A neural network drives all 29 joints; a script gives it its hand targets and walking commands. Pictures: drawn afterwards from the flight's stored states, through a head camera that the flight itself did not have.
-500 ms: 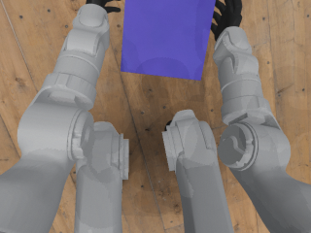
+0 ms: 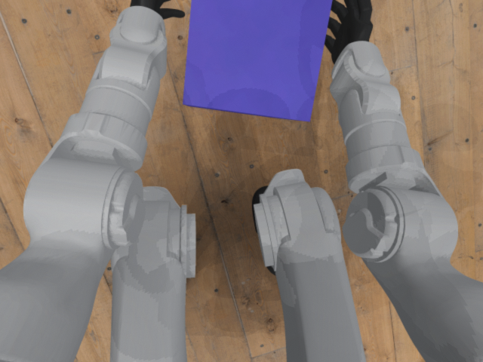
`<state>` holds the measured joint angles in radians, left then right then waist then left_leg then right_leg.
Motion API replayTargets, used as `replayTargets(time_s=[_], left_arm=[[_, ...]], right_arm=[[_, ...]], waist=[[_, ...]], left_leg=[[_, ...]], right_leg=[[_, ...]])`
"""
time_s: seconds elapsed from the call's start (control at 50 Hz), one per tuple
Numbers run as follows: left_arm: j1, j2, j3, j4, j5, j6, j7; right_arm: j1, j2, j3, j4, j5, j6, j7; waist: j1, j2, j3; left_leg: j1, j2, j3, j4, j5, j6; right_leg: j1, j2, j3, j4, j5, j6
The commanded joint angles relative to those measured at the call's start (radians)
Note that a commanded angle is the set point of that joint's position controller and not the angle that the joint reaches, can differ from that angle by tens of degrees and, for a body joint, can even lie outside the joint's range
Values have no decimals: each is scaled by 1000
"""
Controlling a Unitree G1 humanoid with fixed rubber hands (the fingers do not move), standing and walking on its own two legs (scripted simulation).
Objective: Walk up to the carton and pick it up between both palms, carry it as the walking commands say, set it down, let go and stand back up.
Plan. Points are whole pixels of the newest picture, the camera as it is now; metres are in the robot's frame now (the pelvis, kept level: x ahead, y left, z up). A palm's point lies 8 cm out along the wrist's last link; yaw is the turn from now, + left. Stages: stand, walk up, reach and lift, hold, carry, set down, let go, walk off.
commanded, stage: set down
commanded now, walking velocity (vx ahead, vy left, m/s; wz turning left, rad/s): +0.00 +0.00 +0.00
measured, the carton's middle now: (247, 27) +0.54 -0.07 -0.25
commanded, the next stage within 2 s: let go in 1.78 s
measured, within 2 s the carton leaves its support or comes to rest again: neither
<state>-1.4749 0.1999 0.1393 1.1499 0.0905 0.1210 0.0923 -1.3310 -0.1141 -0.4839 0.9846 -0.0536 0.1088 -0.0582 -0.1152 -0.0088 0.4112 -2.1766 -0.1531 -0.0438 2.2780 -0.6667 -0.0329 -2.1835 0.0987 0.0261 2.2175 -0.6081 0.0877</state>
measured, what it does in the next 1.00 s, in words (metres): rises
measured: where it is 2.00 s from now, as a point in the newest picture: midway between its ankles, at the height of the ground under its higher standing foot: (222, 256)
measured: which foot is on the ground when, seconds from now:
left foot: down 0.00-1.00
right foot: down 0.00-1.00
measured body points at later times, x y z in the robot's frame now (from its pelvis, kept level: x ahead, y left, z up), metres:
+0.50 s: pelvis -0.02 +0.00 +0.01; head +0.36 +0.00 +0.24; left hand +0.56 +0.09 -0.18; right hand +0.50 -0.22 -0.18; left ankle +0.09 +0.11 -0.33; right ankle +0.11 -0.13 -0.33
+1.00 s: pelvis -0.03 +0.00 +0.10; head +0.34 -0.03 +0.36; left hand +0.57 +0.10 -0.04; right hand +0.49 -0.22 -0.05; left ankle +0.09 +0.11 -0.33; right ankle +0.11 -0.13 -0.33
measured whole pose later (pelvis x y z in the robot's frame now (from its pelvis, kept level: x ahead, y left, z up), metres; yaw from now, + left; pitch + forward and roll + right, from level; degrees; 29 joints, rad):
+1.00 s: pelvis -0.03 +0.00 +0.10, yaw +0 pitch +27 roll -1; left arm -1.47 0.36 0.08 0.87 -0.12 0.27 0.12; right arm -1.27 -0.18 -0.25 0.65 0.15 0.25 -0.23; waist -0.11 0.02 0.52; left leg -1.83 -0.08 -0.02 1.93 -0.58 -0.01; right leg -1.86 0.09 0.04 1.88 -0.50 0.05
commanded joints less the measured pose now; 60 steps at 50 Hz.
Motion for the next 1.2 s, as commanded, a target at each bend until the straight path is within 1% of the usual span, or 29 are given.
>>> replayTargets(time_s=[0.0,0.02,0.04,0.12,0.2,0.3,0.32,0.34,0.4,0.44,0.46,0.56,0.58,0.62,0.68,0.7,0.74,0.78,0.82,0.84,0.86,0.88,0.94,0.96,1.04,1.08,1.1,1.12,1.18], left_arm=[[-370,-325,-106,-148,-35,-46,-97],[-350,-158,-67,-153,-29,-61,-61],[-365,-111,-101,-204,-67,-69,-39],[-357,189,-71,-234,-101,-75,33],[-334,155,-174,-117,-191,-62,25],[-383,193,-172,-161,-231,-67,11],[-418,166,-207,-181,-270,-69,6],[-434,169,-205,-233,-266,-71,16],[-376,144,-201,-236,-253,-55,20],[-374,292,-123,-266,-190,-45,36],[-361,259,-142,-247,-182,-31,41],[-451,265,-131,-462,-218,9,62],[-409,286,-115,-474,-209,19,66],[-414,281,-129,-395,-248,51,55],[-303,290,-55,-423,-188,47,44],[-325,282,-64,-400,-203,56,46],[-279,223,-105,-291,-215,66,30],[-321,279,-40,-444,-194,54,35],[-315,308,-29,-411,-215,71,32],[-318,258,-45,-363,-200,89,31],[-345,258,-68,-472,-216,83,25],[-301,279,-54,-456,-217,94,31],[-336,307,-48,-444,-200,129,37],[-348,278,-38,-397,-209,136,28],[-328,264,-39,-504,-176,136,21],[-373,305,-1,-543,-164,156,31],[-350,326,-16,-451,-193,164,23],[-357,272,-55,-470,-208,158,8],[-288,274,-47,-477,-200,180,9]], right_arm=[[-365,302,112,-68,-23,-38,70],[-340,182,89,-71,-10,-53,40],[-288,65,63,-41,-1,-73,9],[-241,-155,73,-32,94,-105,-61],[-283,-177,136,8,144,-105,-65],[-326,-219,164,-33,174,-117,-77],[-306,-216,181,-35,199,-123,-72],[-333,-178,208,-75,233,-126,-74],[-320,-166,271,-171,282,-106,-75],[-277,-189,216,-133,267,-87,-94],[-293,-220,212,-175,270,-83,-97],[-324,-269,209,-367,280,-37,-132],[-288,-271,191,-446,259,-22,-148],[-264,-219,194,-333,237,16,-154],[-242,-179,247,-432,208,25,-146],[-233,-207,215,-434,221,24,-152],[-183,-137,250,-340,224,50,-150],[-228,-174,201,-495,181,39,-160],[-254,-174,240,-521,224,58,-169],[-199,-177,226,-452,193,71,-174],[-243,-146,245,-562,214,78,-169],[-209,-204,222,-537,181,83,-168],[-231,-141,244,-532,214,131,-179],[-218,-143,231,-463,191,131,-180],[-199,-165,217,-533,198,138,-166],[-275,-239,190,-610,175,141,-178],[-224,-182,199,-541,174,151,-177],[-201,-153,208,-496,176,150,-176],[-168,-141,200,-558,176,165,-178]], waist=[[-56,117,-1091],[-26,141,-1134],[-73,163,-1172],[-54,171,-1224],[-93,163,-1215],[-83,148,-1230],[-120,135,-1302],[-68,136,-1363],[-51,120,-1534],[-16,147,-1537],[-67,155,-1584],[-37,178,-1830],[-74,147,-1899],[-91,87,-1710],[-8,56,-1771],[-46,96,-1789],[-44,86,-1722],[-50,62,-1808],[-34,-12,-1857],[-52,30,-1811],[-9,94,-1876],[-57,66,-1919],[-11,50,-1895],[-55,20,-1807],[11,166,-1918],[-26,123,-1954],[-84,97,-1901],[-49,116,-1846],[-75,91,-1992]], left_leg=[[414,8,21,-232,395,19],[434,4,48,-217,414,8],[468,19,21,-220,401,3],[526,54,17,-241,399,-6],[571,73,1,-244,407,10],[523,80,27,-237,338,6],[547,93,22,-224,389,4],[572,80,20,-237,407,5],[662,85,48,-228,470,10],[682,71,41,-260,386,24],[715,76,35,-270,396,25],[875,70,71,-285,421,17],[904,61,80,-287,477,10],[792,61,56,-366,273,36],[800,47,92,-365,343,38],[782,58,82,-374,381,28],[801,39,71,-419,359,43],[832,37,77,-440,353,42],[804,33,78,-458,371,56],[837,44,86,-458,376,43],[887,25,82,-498,392,50],[916,36,66,-505,381,53],[958,32,73,-571,344,58],[903,38,87,-568,322,40],[1099,27,75,-672,355,25],[1098,41,77,-685,346,28],[1043,36,75,-694,334,32],[1010,25,77,-707,333,34],[1137,34,52,-756,392,33]], right_leg=[[467,39,-110,-139,443,-20],[493,35,-97,-155,454,-27],[460,23,-105,-136,459,-22],[500,-5,-101,-163,452,-26],[451,-26,-107,-175,430,-24],[515,-50,-92,-198,405,-29],[538,-45,-98,-191,473,-39],[528,-41,-96,-197,469,-38],[660,-28,-88,-222,534,-33],[650,-20,-103,-212,457,-19],[675,-21,-106,-236,489,-16],[793,-24,-112,-266,493,-32],[839,-17,-125,-292,541,-26],[799,-27,-139,-321,372,-24],[893,-14,-100,-358,445,-25],[906,-16,-114,-343,504,-29],[849,-3,-129,-375,461,-13],[883,11,-112,-409,455,-16],[1012,2,-124,-422,513,-14],[954,10,-113,-447,505,-25],[976,8,-111,-460,487,-25],[1029,5,-119,-457,490,-17],[1056,10,-130,-511,453,-15],[1022,2,-110,-568,416,-21],[1077,9,-115,-617,416,-38],[1088,7,-119,-656,405,-41],[1077,15,-132,-663,422,-37],[1086,7,-116,-658,439,-38],[1173,19,-137,-704,473,-21]])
